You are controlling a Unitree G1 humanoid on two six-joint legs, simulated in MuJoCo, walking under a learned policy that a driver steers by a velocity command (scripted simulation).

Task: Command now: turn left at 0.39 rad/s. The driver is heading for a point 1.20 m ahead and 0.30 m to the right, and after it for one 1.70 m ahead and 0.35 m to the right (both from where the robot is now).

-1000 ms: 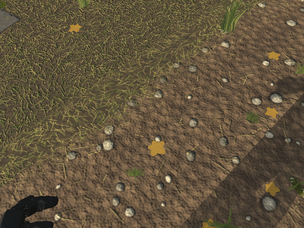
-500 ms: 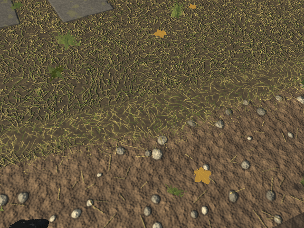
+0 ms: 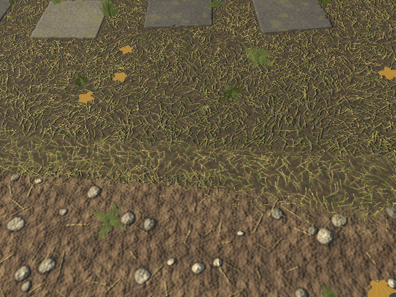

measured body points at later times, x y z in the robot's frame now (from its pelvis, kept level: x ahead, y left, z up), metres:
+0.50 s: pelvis +0.01 +0.04 +0.00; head +0.02 +0.05 +0.45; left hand +0.11 +0.32 -0.13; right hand +0.17 -0.20 -0.10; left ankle -0.02 +0.15 -0.74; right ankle +0.02 -0.12 -0.74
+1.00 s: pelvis +0.02 +0.04 +0.00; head +0.03 +0.04 +0.45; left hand +0.07 +0.32 -0.14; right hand +0.11 -0.22 -0.13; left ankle -0.02 +0.15 -0.74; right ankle +0.02 -0.12 -0.74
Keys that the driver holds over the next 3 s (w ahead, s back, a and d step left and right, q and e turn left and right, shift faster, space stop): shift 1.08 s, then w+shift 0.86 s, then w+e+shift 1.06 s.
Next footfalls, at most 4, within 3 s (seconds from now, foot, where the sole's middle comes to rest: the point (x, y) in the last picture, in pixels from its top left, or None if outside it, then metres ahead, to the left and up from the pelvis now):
0.24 left None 0.02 0.15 -0.78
1.84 left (188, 255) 0.59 0.11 -0.78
2.32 right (247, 152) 1.03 -0.12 -0.78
2.78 left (242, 78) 1.48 -0.12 -0.78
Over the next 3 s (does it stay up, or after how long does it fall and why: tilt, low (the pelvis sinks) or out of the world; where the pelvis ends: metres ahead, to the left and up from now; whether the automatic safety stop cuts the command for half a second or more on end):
stays up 1.39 -0.20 0.00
